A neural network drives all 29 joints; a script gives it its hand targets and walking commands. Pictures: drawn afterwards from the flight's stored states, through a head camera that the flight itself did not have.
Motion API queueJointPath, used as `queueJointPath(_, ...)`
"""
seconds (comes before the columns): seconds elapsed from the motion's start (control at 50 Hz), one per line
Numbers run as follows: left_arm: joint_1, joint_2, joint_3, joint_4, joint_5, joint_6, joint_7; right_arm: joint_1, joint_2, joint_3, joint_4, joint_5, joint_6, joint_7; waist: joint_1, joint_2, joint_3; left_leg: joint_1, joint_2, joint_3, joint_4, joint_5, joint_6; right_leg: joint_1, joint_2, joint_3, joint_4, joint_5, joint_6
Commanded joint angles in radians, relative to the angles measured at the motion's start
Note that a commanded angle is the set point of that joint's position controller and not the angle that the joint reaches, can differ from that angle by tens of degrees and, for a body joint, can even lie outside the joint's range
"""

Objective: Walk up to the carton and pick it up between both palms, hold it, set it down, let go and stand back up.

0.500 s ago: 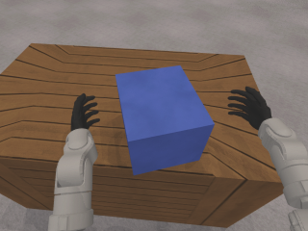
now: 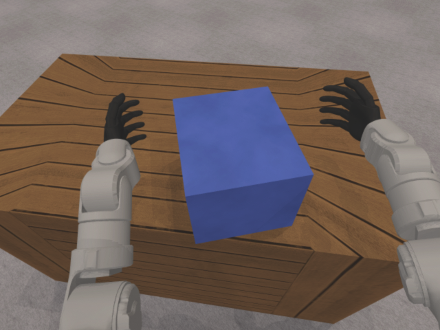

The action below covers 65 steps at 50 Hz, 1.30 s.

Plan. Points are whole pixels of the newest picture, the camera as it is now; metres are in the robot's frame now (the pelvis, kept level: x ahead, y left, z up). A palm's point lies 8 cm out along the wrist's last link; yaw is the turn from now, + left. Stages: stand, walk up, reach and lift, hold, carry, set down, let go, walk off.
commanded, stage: reach and lift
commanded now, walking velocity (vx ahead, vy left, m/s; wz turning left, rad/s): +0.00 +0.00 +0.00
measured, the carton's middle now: (232, 163) +0.44 +0.04 +0.01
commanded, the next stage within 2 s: none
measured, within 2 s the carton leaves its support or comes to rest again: neither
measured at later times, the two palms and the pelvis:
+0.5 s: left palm (121, 128) +0.39 +0.23 +0.15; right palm (345, 107) +0.48 -0.16 +0.15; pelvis +0.00 +0.01 +0.00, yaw +1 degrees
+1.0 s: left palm (143, 157) +0.39 +0.21 +0.07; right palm (322, 136) +0.48 -0.14 +0.08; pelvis +0.00 +0.01 -0.01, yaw +0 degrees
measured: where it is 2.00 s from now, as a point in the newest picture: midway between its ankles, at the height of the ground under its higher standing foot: outside the picture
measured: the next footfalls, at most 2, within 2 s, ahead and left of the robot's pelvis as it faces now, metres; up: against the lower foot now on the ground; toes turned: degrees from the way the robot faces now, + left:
none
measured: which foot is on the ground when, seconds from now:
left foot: down 0.00-1.00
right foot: down 0.00-1.00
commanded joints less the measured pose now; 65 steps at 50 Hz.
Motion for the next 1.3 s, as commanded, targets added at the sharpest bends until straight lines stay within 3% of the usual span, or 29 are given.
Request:
queueJointPath(0.0,-0.388,0.079,0.006,-0.079,0.014,-0.031,-0.002,-0.411,-0.205,-0.051,-0.005,-0.007,-0.009,-0.002,-0.006,-0.052,-0.396,-0.217,0.006,-0.052,-0.066,0.139,-0.017,0.539,-0.132,0.215,0.066,0.233,0.102)
queueJointPath(0.02,-0.41,0.088,0.004,-0.049,0.0,-0.037,0.0,-0.454,-0.199,-0.048,-0.011,-0.007,-0.013,0.002,0.003,-0.06,-0.376,-0.245,0.008,-0.051,-0.065,0.122,-0.013,0.52,-0.14,0.222,0.06,0.199,0.104)
queueJointPath(0.1,-0.401,0.094,0.005,-0.054,-0.009,-0.06,-0.006,-0.479,-0.201,-0.027,-0.038,0.002,-0.04,-0.002,0.007,-0.083,-0.462,-0.225,0.004,-0.05,-0.058,0.208,-0.017,0.584,-0.12,0.19,0.093,0.413,0.102)
queueJointPath(0.16,-0.438,0.109,0.017,-0.023,-0.006,-0.062,-0.011,-0.521,-0.204,-0.016,-0.02,0.012,-0.036,-0.01,0.012,-0.092,-0.466,-0.239,-0.002,-0.046,-0.067,0.19,-0.014,0.597,-0.123,0.182,0.105,0.448,0.113)
queueJointPath(0.24,-0.467,0.128,0.035,-0.007,0.009,-0.064,-0.013,-0.54,-0.194,-0.003,0.039,0.025,-0.023,-0.006,0.023,-0.068,-0.452,-0.238,0.0,-0.046,-0.074,0.198,-0.023,0.601,-0.133,0.189,0.096,0.437,0.123)
queueJointPath(0.3,-0.536,0.136,0.009,-0.017,-0.036,-0.091,-0.014,-0.616,-0.196,-0.019,-0.023,0.012,-0.038,-0.011,0.013,-0.096,-0.52,-0.261,0.003,-0.05,-0.062,0.193,-0.021,0.599,-0.131,0.18,0.105,0.425,0.129)
queueJointPath(0.32,-0.528,0.118,-0.009,0.017,-0.043,-0.094,-0.011,-0.618,-0.204,-0.039,0.012,-0.002,-0.039,-0.007,0.0,-0.085,-0.518,-0.253,0.007,-0.056,-0.06,0.192,-0.025,0.567,-0.114,0.16,0.11,0.388,0.11)
queueJointPath(0.34,-0.528,0.126,0.008,0.087,-0.03,-0.099,-0.014,-0.62,-0.177,-0.013,0.068,-0.007,-0.03,-0.004,0.019,-0.103,-0.476,-0.282,0.004,-0.056,-0.057,0.177,-0.017,0.566,-0.119,0.171,0.099,0.376,0.108)
queueJointPath(0.4,-0.522,0.099,0.009,0.14,-0.005,-0.124,-0.011,-0.592,-0.15,-0.008,0.146,-0.01,-0.037,0.01,0.023,-0.067,-0.473,-0.29,0.011,-0.058,-0.062,0.174,-0.019,0.55,-0.122,0.17,0.093,0.313,0.098)
queueJointPath(0.44,-0.476,0.094,0.026,0.213,0.002,-0.156,-0.025,-0.555,-0.127,-0.005,0.175,-0.036,-0.053,0.006,0.013,-0.1,-0.451,-0.304,0.004,-0.045,-0.061,0.167,-0.012,0.554,-0.117,0.17,0.09,0.324,0.094)
queueJointPath(0.46,-0.458,0.075,0.025,0.218,0.015,-0.175,-0.028,-0.549,-0.116,0.003,0.188,-0.039,-0.063,0.008,0.03,-0.089,-0.44,-0.312,0.005,-0.049,-0.063,0.185,-0.015,0.56,-0.115,0.165,0.099,0.342,0.092)
queueJointPath(0.48,-0.464,0.079,0.024,0.207,0.008,-0.191,-0.029,-0.553,-0.133,-0.021,0.158,-0.05,-0.081,0.006,0.012,-0.102,-0.472,-0.313,0.003,-0.047,-0.065,0.185,-0.017,0.569,-0.115,0.162,0.098,0.349,0.1)
queueJointPath(0.54,-0.445,0.075,0.033,0.197,0.03,-0.24,-0.034,-0.533,-0.116,-0.04,0.136,-0.079,-0.125,0.001,0.015,-0.106,-0.486,-0.304,0.001,-0.046,-0.055,0.238,-0.02,0.585,-0.107,0.147,0.114,0.441,0.106)
queueJointPath(0.56,-0.439,0.045,0.011,0.157,0.033,-0.267,-0.037,-0.505,-0.109,-0.072,0.159,-0.098,-0.145,-0.003,-0.014,-0.076,-0.506,-0.29,0.004,-0.053,-0.047,0.254,-0.032,0.558,-0.1,0.133,0.125,0.469,0.1)
queueJointPath(0.6,-0.412,-0.007,-0.006,0.201,0.069,-0.321,-0.04,-0.467,-0.08,-0.09,0.235,-0.13,-0.193,0.005,-0.013,-0.015,-0.488,-0.266,0.007,-0.05,-0.039,0.263,-0.041,0.489,-0.09,0.115,0.115,0.382,0.075)
queueJointPath(0.62,-0.376,-0.017,0.013,0.248,0.09,-0.361,-0.045,-0.444,-0.049,-0.078,0.258,-0.142,-0.224,0.01,0.009,-0.023,-0.474,-0.279,0.002,-0.043,-0.021,0.279,-0.035,0.475,-0.091,0.118,0.114,0.363,0.071)
queueJointPath(0.7,-0.447,-0.018,-0.034,0.142,0.063,-0.518,-0.02,-0.525,-0.078,-0.12,0.123,-0.161,-0.366,0.005,0.0,-0.032,-0.689,-0.296,0.011,-0.046,0.018,0.35,-0.043,0.523,-0.095,0.105,0.155,0.508,0.087)
queueJointPath(0.74,-0.441,-0.02,-0.028,0.179,0.077,-0.563,-0.007,-0.554,-0.099,-0.119,0.119,-0.171,-0.408,-0.002,0.004,-0.059,-0.74,-0.292,0.014,-0.043,0.035,0.382,-0.043,0.535,-0.086,0.098,0.178,0.574,0.089)
queueJointPath(0.82,-0.384,-0.047,-0.013,0.375,0.108,-0.606,-0.016,-0.511,-0.053,-0.068,0.306,-0.161,-0.41,-0.002,0.019,-0.085,-0.639,-0.357,0.024,-0.036,-0.007,0.251,-0.017,0.499,-0.094,0.114,0.162,0.433,0.076)
queueJointPath(0.86,-0.4,-0.027,-0.012,0.382,0.085,-0.627,-0.015,-0.534,-0.065,-0.051,0.286,-0.141,-0.42,-0.003,0.038,-0.105,-0.659,-0.361,0.026,-0.027,-0.004,0.281,-0.018,0.508,-0.093,0.118,0.162,0.452,0.077)
queueJointPath(0.92,-0.391,-0.036,-0.016,0.39,0.061,-0.636,-0.021,-0.545,-0.073,-0.027,0.264,-0.117,-0.429,-0.018,0.033,-0.159,-0.655,-0.353,0.029,-0.023,-0.005,0.316,-0.02,0.536,-0.079,0.11,0.175,0.537,0.091)
queueJointPath(0.98,-0.409,-0.049,-0.012,0.419,0.075,-0.641,-0.023,-0.539,-0.055,-0.023,0.334,-0.113,-0.423,-0.02,0.035,-0.118,-0.641,-0.335,0.025,-0.025,0.004,0.317,-0.026,0.492,-0.079,0.109,0.168,0.478,0.079)
queueJointPath(1.04,-0.414,-0.041,0.012,0.478,0.086,-0.639,-0.03,-0.528,-0.033,-0.01,0.396,-0.123,-0.409,-0.03,0.027,-0.15,-0.573,-0.367,0.026,-0.018,-0.01,0.236,-0.013,0.484,-0.093,0.131,0.153,0.414,0.081)
queueJointPath(1.06,-0.436,-0.05,0.006,0.463,0.096,-0.649,-0.026,-0.537,-0.025,-0.013,0.405,-0.122,-0.411,-0.03,0.042,-0.105,-0.576,-0.37,0.028,-0.023,-0.015,0.23,-0.02,0.473,-0.096,0.129,0.154,0.373,0.075)
queueJointPath(1.1,-0.465,-0.043,0.013,0.456,0.089,-0.669,-0.023,-0.565,0.02,0.011,0.347,-0.104,-0.41,-0.025,0.064,-0.114,-0.606,-0.386,0.02,-0.011,-0.002,0.226,-0.014,0.48,-0.108,0.149,0.139,0.33,0.079)
queueJointPath(1.12,-0.467,-0.04,0.02,0.46,0.108,-0.676,-0.018,-0.552,0.02,0.008,0.356,-0.102,-0.409,-0.025,0.068,-0.083,-0.594,-0.378,0.019,-0.011,-0.008,0.228,-0.019,0.486,-0.106,0.147,0.145,0.332,0.074)
queueJointPath(1.2,-0.516,-0.04,0.003,0.509,0.104,-0.679,-0.018,-0.575,0.032,-0.035,0.374,-0.13,-0.39,-0.041,0.038,-0.075,-0.546,-0.389,0.021,-0.012,-0.008,0.175,-0.023,0.456,-0.117,0.159,0.126,0.22,0.081)
queueJointPath(1.22,-0.528,-0.031,0.022,0.526,0.113,-0.679,-0.018,-0.587,0.053,-0.028,0.381,-0.13,-0.382,-0.049,0.058,-0.071,-0.548,-0.397,0.018,-0.006,-0.002,0.185,-0.016,0.456,-0.12,0.17,0.125,0.216,0.081)
queueJointPath(1.28,-0.54,-0.059,0.016,0.545,0.114,-0.68,-0.02,-0.569,0.084,-0.062,0.374,-0.163,-0.379,-0.072,0.03,-0.063,-0.555,-0.376,0.019,-0.014,0.003,0.178,-0.023,0.445,-0.127,0.17,0.114,0.18,0.091)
